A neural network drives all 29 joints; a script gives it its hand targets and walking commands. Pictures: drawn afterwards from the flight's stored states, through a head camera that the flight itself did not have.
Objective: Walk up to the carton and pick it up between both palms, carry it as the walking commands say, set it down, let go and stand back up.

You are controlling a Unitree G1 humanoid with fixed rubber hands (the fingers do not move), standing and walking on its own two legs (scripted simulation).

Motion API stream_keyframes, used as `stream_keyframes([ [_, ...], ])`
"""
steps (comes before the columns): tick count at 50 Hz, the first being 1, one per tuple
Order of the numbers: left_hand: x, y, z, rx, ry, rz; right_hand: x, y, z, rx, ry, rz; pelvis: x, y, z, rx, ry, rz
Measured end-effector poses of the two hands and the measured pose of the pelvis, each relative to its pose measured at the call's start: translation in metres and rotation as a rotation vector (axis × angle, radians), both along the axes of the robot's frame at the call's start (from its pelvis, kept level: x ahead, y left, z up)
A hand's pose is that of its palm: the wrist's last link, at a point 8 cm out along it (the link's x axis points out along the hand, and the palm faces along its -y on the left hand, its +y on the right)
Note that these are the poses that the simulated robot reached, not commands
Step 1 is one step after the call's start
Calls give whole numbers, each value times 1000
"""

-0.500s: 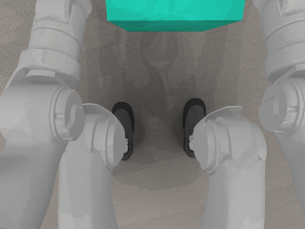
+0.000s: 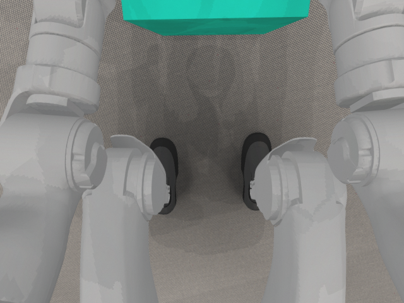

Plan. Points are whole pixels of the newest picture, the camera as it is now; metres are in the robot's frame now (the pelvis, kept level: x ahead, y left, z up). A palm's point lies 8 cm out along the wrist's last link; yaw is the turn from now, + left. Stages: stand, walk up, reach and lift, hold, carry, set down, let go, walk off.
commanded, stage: reach and lift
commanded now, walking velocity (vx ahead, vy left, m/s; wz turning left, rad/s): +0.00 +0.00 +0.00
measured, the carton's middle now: out of the picture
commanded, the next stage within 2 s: none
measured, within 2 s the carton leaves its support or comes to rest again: neither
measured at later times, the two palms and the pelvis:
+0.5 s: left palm out of the picture +0.56 +0.14 -0.11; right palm out of the picture +0.56 -0.16 -0.11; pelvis -0.01 +0.00 +0.00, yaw +0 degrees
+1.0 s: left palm out of the picture +0.53 +0.13 -0.05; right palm out of the picture +0.54 -0.17 -0.05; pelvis -0.01 -0.01 +0.05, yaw +0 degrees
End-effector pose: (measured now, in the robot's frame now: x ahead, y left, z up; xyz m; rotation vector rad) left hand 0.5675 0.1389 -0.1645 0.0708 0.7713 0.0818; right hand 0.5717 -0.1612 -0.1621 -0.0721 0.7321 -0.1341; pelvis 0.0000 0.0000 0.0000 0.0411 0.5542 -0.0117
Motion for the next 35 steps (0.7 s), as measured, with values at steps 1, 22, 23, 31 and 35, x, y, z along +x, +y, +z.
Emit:
stream_keyframes([
  [1,0,0,5,0,-7,-1,1,0,6,2,-8,-2,-1,0,0,0,-8,0],
  [22,-8,-3,33,-41,-2,29,-6,-3,38,28,-22,-36,-5,0,4,-2,-62,-2],
  [23,-8,-3,37,-40,-6,29,-7,-3,42,28,-25,-36,-5,0,4,-2,-69,-2],
  [31,0,-9,82,-50,-68,41,-4,-9,79,57,-87,-56,-10,-1,9,2,-113,-4],
  [35,-1,-13,85,-59,-70,45,-3,-13,86,59,-92,-64,-10,-3,17,6,-113,-5],
])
